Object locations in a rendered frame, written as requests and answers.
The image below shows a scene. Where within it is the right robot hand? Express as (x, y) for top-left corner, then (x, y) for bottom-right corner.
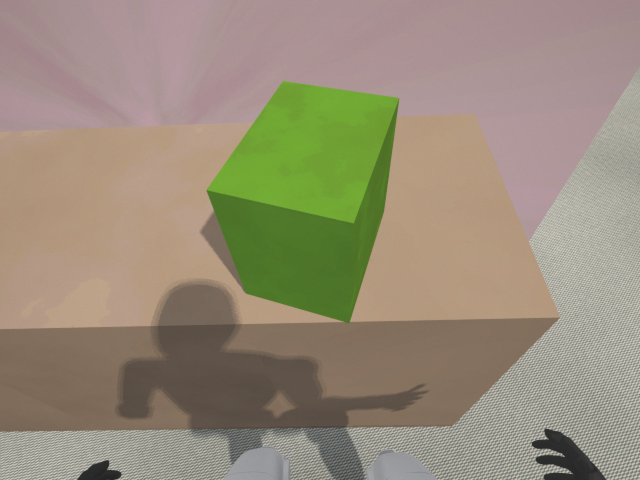
(532, 429), (606, 480)

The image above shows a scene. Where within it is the right robot shin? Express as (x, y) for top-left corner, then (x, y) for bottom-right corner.
(377, 449), (396, 458)

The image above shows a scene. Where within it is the pedestal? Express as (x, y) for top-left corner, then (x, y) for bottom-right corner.
(0, 114), (560, 432)

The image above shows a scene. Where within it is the carton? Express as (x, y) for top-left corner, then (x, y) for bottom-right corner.
(206, 81), (399, 323)

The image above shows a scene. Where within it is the robot left thigh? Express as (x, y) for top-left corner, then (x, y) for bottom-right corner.
(223, 448), (291, 480)

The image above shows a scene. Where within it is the left robot hand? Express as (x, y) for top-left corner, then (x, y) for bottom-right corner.
(77, 460), (121, 480)

